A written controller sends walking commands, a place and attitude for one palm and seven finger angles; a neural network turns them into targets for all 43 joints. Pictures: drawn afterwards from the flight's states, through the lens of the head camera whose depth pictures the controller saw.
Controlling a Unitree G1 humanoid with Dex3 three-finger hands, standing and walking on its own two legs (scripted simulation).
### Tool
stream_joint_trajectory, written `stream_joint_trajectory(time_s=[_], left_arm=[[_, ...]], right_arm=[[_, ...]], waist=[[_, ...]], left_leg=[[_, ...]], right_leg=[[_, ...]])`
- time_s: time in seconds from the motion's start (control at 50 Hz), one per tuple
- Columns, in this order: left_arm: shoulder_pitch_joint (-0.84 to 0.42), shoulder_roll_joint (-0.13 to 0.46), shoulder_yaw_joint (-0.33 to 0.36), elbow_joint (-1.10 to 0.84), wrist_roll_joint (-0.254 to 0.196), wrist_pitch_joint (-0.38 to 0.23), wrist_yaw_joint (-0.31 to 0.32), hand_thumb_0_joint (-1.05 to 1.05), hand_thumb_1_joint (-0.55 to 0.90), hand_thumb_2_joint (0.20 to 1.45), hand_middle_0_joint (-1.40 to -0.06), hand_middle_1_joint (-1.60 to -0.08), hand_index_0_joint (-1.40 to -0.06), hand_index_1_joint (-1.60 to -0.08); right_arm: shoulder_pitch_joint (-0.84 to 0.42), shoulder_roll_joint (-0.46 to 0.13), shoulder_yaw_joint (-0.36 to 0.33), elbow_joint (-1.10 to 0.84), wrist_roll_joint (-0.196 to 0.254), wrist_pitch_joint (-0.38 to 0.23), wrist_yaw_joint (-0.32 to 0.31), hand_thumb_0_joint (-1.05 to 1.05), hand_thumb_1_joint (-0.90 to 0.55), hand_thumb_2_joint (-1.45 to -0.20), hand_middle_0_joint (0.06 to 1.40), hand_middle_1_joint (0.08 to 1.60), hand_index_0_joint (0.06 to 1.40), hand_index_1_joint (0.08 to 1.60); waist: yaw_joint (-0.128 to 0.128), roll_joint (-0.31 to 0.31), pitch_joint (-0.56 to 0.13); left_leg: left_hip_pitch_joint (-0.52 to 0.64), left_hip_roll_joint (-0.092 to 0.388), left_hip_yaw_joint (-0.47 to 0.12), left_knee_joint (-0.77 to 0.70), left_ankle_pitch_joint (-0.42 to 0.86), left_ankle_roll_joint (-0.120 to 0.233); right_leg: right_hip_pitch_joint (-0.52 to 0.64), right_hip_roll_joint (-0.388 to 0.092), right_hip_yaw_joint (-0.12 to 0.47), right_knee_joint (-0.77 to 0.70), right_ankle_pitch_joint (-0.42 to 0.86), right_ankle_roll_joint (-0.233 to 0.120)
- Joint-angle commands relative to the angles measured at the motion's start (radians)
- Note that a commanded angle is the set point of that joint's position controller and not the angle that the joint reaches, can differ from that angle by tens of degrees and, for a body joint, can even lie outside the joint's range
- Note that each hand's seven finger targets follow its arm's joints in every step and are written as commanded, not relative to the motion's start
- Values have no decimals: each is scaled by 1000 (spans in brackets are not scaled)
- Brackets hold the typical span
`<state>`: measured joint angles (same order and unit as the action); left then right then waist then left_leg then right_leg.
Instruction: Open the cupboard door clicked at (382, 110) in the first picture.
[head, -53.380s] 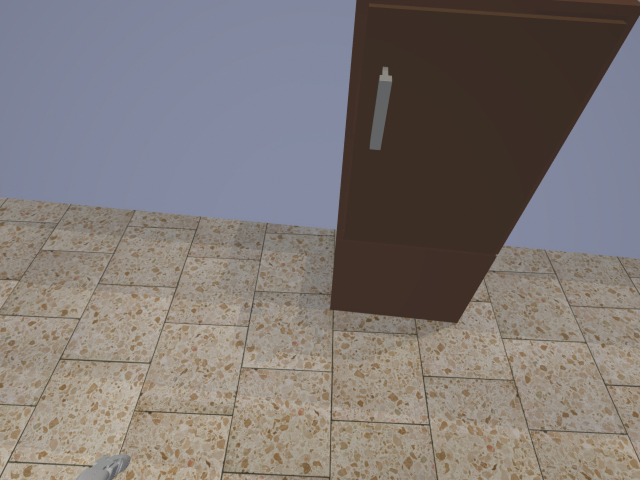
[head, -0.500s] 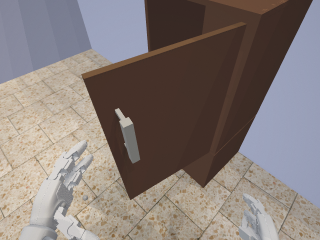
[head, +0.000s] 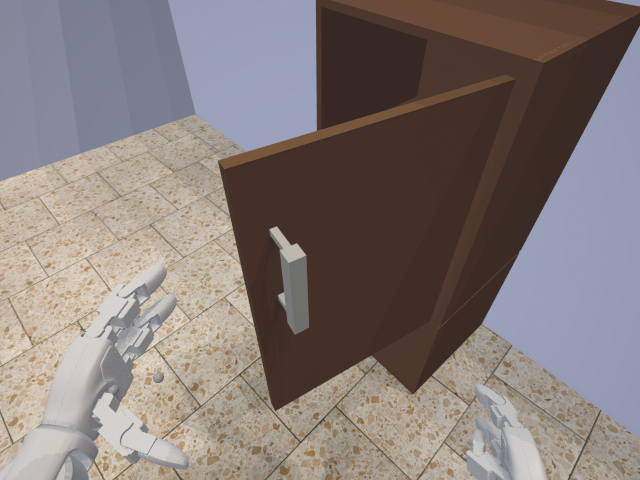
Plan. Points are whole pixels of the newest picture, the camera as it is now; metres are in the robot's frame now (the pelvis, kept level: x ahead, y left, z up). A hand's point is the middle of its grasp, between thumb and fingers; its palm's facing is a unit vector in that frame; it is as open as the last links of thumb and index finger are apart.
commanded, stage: draw the hand back to the body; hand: left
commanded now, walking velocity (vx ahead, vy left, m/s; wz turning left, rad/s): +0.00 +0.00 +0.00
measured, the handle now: (288, 281) +0.33 +0.08 +0.09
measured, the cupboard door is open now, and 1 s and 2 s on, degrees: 79 79 79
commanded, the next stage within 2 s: step back with the hand held close in 1.08 s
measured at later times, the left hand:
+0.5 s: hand (106, 320) +0.22 +0.24 +0.16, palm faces +0.34 -0.85 -0.39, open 11.6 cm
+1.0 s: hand (113, 311) +0.23 +0.23 +0.17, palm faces +0.39 -0.83 -0.40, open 7.5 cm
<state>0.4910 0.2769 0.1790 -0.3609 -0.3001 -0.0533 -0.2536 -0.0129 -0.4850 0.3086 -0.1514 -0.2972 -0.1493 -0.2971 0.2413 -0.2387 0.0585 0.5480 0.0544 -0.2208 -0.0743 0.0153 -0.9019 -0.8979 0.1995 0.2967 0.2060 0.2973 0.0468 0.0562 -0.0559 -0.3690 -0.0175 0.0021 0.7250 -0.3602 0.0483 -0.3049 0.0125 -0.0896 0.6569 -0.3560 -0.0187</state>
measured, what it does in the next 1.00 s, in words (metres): stands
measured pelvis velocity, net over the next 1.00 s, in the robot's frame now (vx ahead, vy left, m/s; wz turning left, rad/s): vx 0.03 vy -0.02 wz -0.04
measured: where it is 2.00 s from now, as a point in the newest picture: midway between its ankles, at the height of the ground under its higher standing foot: outside the picture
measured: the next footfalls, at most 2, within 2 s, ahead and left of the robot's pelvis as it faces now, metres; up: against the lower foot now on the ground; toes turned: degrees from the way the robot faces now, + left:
none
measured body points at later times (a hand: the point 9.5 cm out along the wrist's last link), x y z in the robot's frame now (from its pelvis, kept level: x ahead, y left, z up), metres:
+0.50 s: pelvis +0.03 +0.01 +0.02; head +0.02 -0.01 +0.47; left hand +0.20 +0.28 +0.18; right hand +0.20 -0.21 -0.07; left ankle +0.01 +0.08 -0.72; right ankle +0.00 -0.11 -0.72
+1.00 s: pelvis +0.03 -0.02 +0.02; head +0.02 -0.04 +0.47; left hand +0.20 +0.27 +0.19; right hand +0.21 -0.25 -0.06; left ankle +0.01 +0.08 -0.72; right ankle +0.00 -0.11 -0.72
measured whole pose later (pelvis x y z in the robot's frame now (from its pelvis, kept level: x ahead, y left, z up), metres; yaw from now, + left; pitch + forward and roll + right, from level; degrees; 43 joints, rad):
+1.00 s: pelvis +0.03 -0.02 +0.02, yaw -2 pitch -4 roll -1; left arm 0.49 0.34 0.30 -0.39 -0.07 -0.07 0.11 0.01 0.87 0.89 -0.21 -0.30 -0.21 -0.30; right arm 0.18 -0.23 0.01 0.63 0.01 -0.06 -0.06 0.01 -0.90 -0.90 0.20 0.30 0.21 0.30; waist 0.07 0.06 0.03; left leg -0.09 0.00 0.03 0.41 -0.26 0.02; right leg -0.05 0.04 -0.05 0.36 -0.25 -0.04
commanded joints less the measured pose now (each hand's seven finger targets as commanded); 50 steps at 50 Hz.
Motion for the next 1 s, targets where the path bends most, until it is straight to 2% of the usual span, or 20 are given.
stream_joint_trajectory(time_s=[0.0, 0.02, 0.04, 0.06, 0.12, 0.2, 0.3, 0.36, 0.42, 0.56, 0.6, 0.64, 0.68, 0.72, 0.78, 0.86, 0.9, 0.92, 0.94, 0.98], left_arm=[[-123, 265, 147, -310, 135, -65, 168, 0, -290, 390, -158, -300, -158, -300], [-79, 148, 73, -299, 153, -56, 237, 0, -255, 405, -159, -300, -159, -300], [-42, 109, 47, -261, 165, -44, 268, 0, -220, 420, -160, -300, -160, -300], [-30, 93, 29, -274, 186, -42, 291, 0, -185, 435, -161, -300, -161, -300], [-22, 129, 47, -310, 222, -51, 344, 0, -80, 480, -165, -300, -165, -300], [-44, 180, 97, -304, 244, -62, 383, 0, 60, 540, -170, -300, -170, -300], [-56, 185, 119, -315, 257, -70, 398, 0, 235, 615, -176, -300, -176, -300], [-27, 173, 125, -305, 254, -70, 395, 0, 340, 660, -180, -300, -180, -300], [-19, 190, 161, -276, 250, -70, 396, 0, 445, 705, -184, -300, -184, -300], [-42, 235, 233, -290, 243, -79, 394, 0, 690, 810, -192, -300, -192, -300], [-58, 262, 263, -282, 242, -77, 398, 0, 760, 840, -195, -300, -195, -300], [-72, 251, 261, -277, 238, -78, 396, 0, 830, 870, -198, -300, -198, -300], [-93, 260, 278, -265, 233, -79, 396, 0, 900, 900, -200, -300, -200, -300], [-78, 229, 248, -236, 232, -77, 390, 0, 900, 900, -200, -300, -200, -300], [-67, 219, 237, -224, 230, -77, 385, 0, 900, 900, -200, -300, -200, -300], [-79, 247, 256, -242, 230, -82, 386, 0, 900, 900, -200, -300, -200, -300], [-89, 268, 273, -249, 229, -83, 389, 0, 900, 900, -200, -300, -200, -300], [-97, 261, 262, -261, 230, -85, 388, 0, 900, 900, -200, -300, -200, -300], [-92, 264, 271, -253, 227, -86, 390, 0, 900, 900, -200, -300, -200, -300], [-98, 258, 263, -257, 229, -86, 389, 0, 900, 900, -200, -300, -200, -300]], right_arm=[[-141, -104, -48, -162, -22, -60, -28, 0, -900, -900, 200, 300, 200, 300], [-142, -89, -37, -163, -33, -49, -33, 0, -900, -900, 200, 300, 200, 300], [-135, -88, -37, -157, -34, -40, -32, 0, -900, -900, 200, 300, 200, 300], [-132, -90, -37, -151, -34, -27, -28, 0, -900, -900, 200, 300, 200, 300], [-139, -96, -40, -141, -43, -4, -19, 0, -900, -900, 200, 300, 200, 300], [-150, -100, -44, -123, -51, 13, -19, 0, -900, -900, 200, 300, 200, 300], [-154, -101, -49, -104, -56, 26, -12, 0, -900, -900, 200, 300, 200, 300], [-153, -100, -55, -99, -55, 37, -2, 0, -900, -900, 200, 300, 200, 300], [-159, -103, -61, -93, -56, 52, 2, 0, -900, -900, 200, 300, 200, 300], [-163, -97, -71, -85, -52, 76, 6, 0, -900, -900, 200, 300, 200, 300], [-170, -100, -71, -78, -53, 80, 5, 0, -900, -900, 200, 300, 200, 300], [-170, -96, -71, -78, -51, 84, 6, 0, -900, -900, 200, 300, 200, 300], [-172, -96, -73, -75, -51, 87, 4, 0, -900, -900, 200, 300, 200, 300], [-176, -97, -74, -74, -50, 91, 5, 0, -900, -900, 200, 300, 200, 300], [-177, -99, -77, -75, -50, 98, 8, 0, -900, -900, 200, 300, 200, 300], [-185, -98, -80, -80, -52, 101, 5, 0, -900, -900, 200, 300, 200, 300], [-187, -98, -80, -76, -53, 100, 1, 0, -900, -900, 200, 300, 200, 300], [-193, -94, -78, -77, -51, 98, 0, 0, -900, -900, 200, 300, 200, 300], [-189, -91, -76, -75, -53, 96, -1, 0, -900, -900, 200, 300, 200, 300], [-191, -89, -76, -74, -51, 93, -3, 0, -900, -900, 200, 300, 200, 300]], waist=[[34, 13, -34], [9, 2, 21], [2, -24, 45], [1, 15, 50], [7, 49, 17], [11, 4, 9], [14, 38, -15], [15, 33, -16], [18, -21, -5], [24, 19, -29], [28, 26, -28], [22, 34, -9], [21, 9, -12], [17, 0, 19], [19, -14, 8], [25, -30, -16], [27, -12, -19], [24, 19, -15], [25, 3, -8], [22, 23, -7]], left_leg=[[79, 33, -78, -212, 79, -27], [78, 28, -78, -235, 50, -30], [79, 33, -83, -247, 38, -33], [95, 38, -81, -257, 62, -32], [136, 50, -87, -304, 108, -39], [171, 54, -76, -338, 165, -38], [238, 58, -71, -353, 308, -51], [268, 64, -68, -356, 394, -59], [264, 63, -57, -360, 413, -57], [306, 61, -36, -345, 517, -54], [304, 58, -29, -342, 505, -49], [306, 56, -25, -347, 486, -46], [310, 52, -21, -348, 457, -39], [305, 51, -17, -353, 435, -34], [313, 47, -10, -350, 439, -26], [311, 40, -3, -346, 417, -18], [310, 38, 0, -342, 405, -19], [317, 36, 5, -342, 392, -19], [313, 34, 2, -343, 390, -18], [324, 34, 4, -340, 396, -17]], right_leg=[[22, -1, 77, -182, 76, -22], [18, -9, 74, -205, 50, -21], [13, -11, 67, -208, 45, -19], [29, -10, 67, -208, 68, -20], [92, -12, 66, -217, 111, -22], [148, -11, 67, -250, 143, -22], [194, -11, 67, -266, 218, -21], [202, -10, 65, -273, 251, -16], [223, -9, 66, -285, 278, -15], [243, -12, 77, -296, 360, -11], [249, -13, 80, -305, 370, -13], [238, -14, 80, -311, 361, -11], [237, -13, 80, -318, 360, -9], [227, -15, 82, -328, 354, -9], [233, -15, 85, -331, 372, -6], [250, -20, 94, -335, 388, -4], [254, -22, 99, -339, 391, -6], [243, -23, 105, -346, 380, -5], [244, -23, 101, -348, 381, -4], [236, -22, 104, -352, 382, -5]])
